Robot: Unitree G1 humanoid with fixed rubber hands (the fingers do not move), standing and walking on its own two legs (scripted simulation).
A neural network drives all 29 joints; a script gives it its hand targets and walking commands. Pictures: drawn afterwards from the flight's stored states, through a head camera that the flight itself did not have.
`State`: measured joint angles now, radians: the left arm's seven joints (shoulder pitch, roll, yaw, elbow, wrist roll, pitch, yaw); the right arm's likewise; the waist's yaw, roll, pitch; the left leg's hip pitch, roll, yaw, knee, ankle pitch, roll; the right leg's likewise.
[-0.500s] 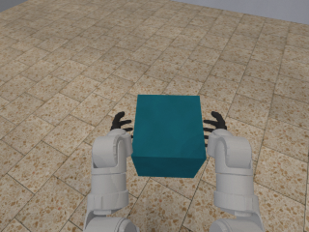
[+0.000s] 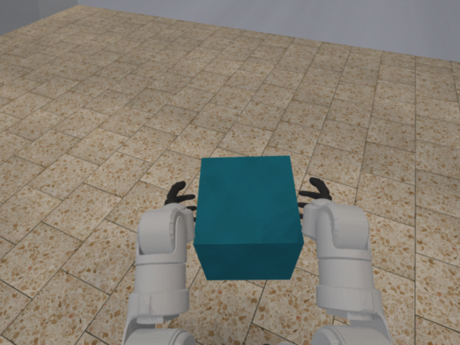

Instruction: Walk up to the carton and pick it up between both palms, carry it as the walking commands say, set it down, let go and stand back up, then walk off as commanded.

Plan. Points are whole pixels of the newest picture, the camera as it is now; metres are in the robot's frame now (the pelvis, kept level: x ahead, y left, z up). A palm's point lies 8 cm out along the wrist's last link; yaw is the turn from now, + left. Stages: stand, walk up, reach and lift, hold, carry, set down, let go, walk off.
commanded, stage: carry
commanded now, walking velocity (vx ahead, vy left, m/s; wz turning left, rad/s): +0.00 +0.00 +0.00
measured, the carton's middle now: (246, 220) +0.35 +0.01 +0.00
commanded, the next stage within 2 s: none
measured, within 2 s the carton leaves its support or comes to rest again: neither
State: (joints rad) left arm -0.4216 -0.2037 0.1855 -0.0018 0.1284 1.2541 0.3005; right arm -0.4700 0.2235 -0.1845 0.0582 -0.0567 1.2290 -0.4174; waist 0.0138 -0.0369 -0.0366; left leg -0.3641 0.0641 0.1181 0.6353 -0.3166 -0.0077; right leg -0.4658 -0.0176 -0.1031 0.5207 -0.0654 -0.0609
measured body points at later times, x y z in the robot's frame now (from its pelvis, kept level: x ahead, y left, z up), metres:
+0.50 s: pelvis -0.07 -0.02 +0.00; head -0.08 -0.01 +0.45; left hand +0.25 +0.09 +0.06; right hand +0.23 -0.17 +0.07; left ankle -0.01 +0.08 -0.72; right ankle +0.09 -0.09 -0.70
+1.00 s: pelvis -0.12 -0.03 +0.00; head -0.14 -0.02 +0.45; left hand +0.20 +0.09 +0.05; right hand +0.19 -0.17 +0.06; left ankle -0.05 +0.09 -0.72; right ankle -0.04 -0.14 -0.72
